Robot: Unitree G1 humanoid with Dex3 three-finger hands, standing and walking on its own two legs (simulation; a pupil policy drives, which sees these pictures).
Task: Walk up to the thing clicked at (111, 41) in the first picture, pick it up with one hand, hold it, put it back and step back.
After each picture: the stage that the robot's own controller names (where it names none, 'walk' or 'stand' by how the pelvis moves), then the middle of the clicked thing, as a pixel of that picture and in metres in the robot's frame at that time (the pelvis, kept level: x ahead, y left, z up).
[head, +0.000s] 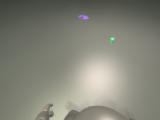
stand; (111, 40) +1.74 -0.49 -0.72
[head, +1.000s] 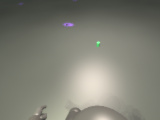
walk; (98, 44) +1.67 -0.04 -0.69
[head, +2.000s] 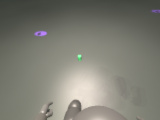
walk; (79, 57) +1.09 +0.28 -0.72
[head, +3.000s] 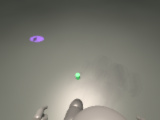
walk; (77, 76) +0.65 +0.24 -0.71
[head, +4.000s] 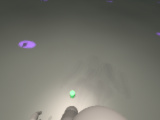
walk; (72, 94) +0.41 +0.18 -0.70
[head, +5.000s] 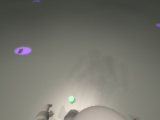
stand; (71, 99) +0.31 +0.22 -0.72
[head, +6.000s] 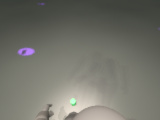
stand; (73, 102) +0.31 +0.20 -0.72
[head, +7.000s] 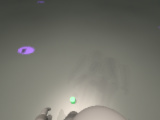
stand; (73, 100) +0.32 +0.21 -0.73
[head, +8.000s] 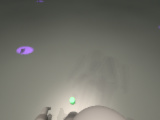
stand; (72, 101) +0.31 +0.21 -0.73
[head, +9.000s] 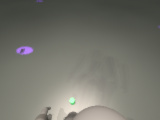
go down; (72, 101) +0.30 +0.21 -0.73
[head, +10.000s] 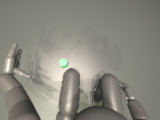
go down; (63, 63) +0.38 +0.24 -0.35
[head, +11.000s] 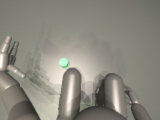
go down; (64, 63) +0.38 +0.24 -0.29
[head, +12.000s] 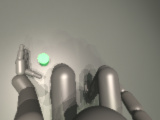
close in; (43, 60) +0.37 +0.27 -0.22
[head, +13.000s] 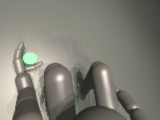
close; (30, 60) +0.37 +0.27 -0.22
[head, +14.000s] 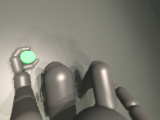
lift; (27, 59) +0.37 +0.27 -0.22
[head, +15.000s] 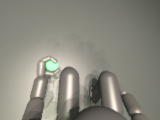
lift; (51, 67) +0.30 +0.27 -0.12
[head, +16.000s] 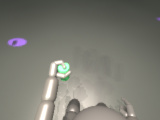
lift; (64, 72) +0.32 +0.19 +0.03
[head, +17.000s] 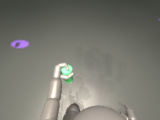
hold; (67, 74) +0.32 +0.17 -0.01
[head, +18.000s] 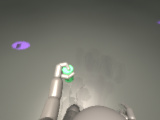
hold; (68, 74) +0.32 +0.17 +0.00
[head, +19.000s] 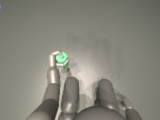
crouch; (62, 60) +0.40 +0.20 -0.08
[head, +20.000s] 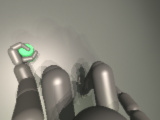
lower; (28, 53) +0.40 +0.28 -0.22
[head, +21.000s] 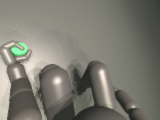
lower; (20, 52) +0.41 +0.30 -0.22
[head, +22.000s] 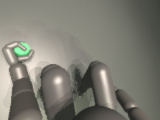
lower; (23, 52) +0.40 +0.30 -0.22
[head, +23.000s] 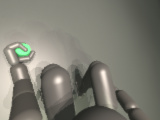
lower; (24, 53) +0.40 +0.29 -0.22
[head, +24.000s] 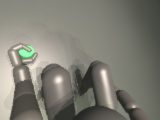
loosen; (27, 54) +0.39 +0.28 -0.22
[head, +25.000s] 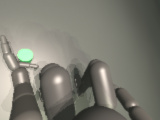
withdraw; (25, 57) +0.39 +0.26 -0.22
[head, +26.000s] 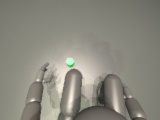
walk; (70, 62) +0.42 +0.21 -0.34
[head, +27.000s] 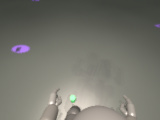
stand; (73, 99) +0.34 +0.18 -0.66
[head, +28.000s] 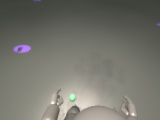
stand; (72, 98) +0.34 +0.20 -0.67
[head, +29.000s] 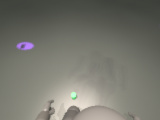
stand; (73, 96) +0.35 +0.18 -0.69
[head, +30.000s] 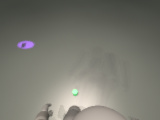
walk; (75, 92) +0.37 +0.19 -0.72
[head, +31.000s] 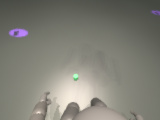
walk; (75, 77) +0.53 +0.14 -0.71
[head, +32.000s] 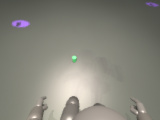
walk; (74, 59) +0.82 +0.25 -0.70
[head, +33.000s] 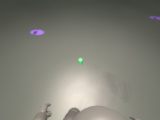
stand; (80, 61) +0.98 +0.19 -0.71
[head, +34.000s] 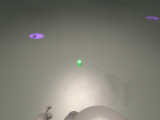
stand; (79, 63) +0.98 +0.21 -0.73
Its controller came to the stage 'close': yes
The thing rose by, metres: 0.71
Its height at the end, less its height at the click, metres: +0.00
